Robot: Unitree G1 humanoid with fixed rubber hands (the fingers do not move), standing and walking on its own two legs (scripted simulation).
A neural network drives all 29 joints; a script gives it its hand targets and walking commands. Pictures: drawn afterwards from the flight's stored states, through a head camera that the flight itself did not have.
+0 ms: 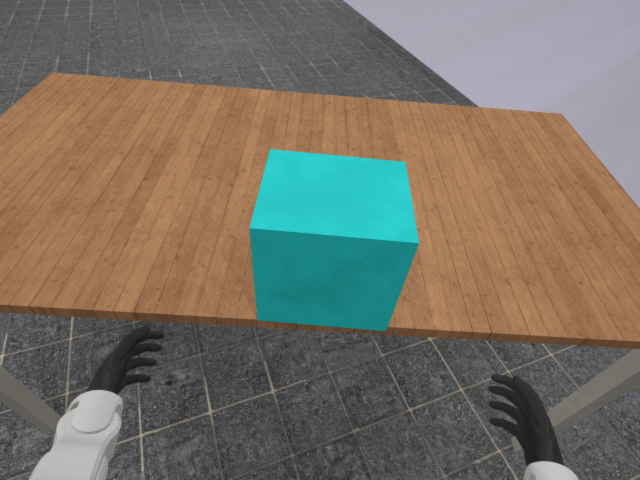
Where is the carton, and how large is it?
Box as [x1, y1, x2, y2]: [249, 149, 418, 330]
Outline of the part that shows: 270,149 249,228 257,319 385,330 418,244 405,162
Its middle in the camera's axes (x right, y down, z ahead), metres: +0.01 +0.00 +0.58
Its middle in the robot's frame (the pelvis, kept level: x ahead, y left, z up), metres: +0.44 +0.01 +0.05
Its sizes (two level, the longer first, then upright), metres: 0.201 0.167 0.201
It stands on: a table, 0.72 m high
